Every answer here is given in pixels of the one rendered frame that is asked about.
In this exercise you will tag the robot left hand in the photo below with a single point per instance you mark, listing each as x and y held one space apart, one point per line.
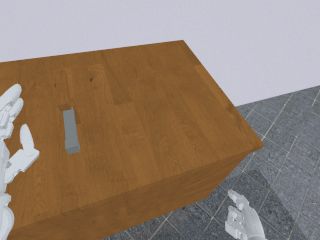
10 107

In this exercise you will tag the left robot forearm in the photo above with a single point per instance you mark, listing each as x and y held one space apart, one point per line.
6 216

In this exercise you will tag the tap lever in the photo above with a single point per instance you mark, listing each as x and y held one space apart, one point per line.
72 144

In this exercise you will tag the counter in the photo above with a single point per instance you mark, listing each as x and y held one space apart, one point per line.
155 130

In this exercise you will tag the robot right hand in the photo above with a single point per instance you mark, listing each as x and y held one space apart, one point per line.
247 222

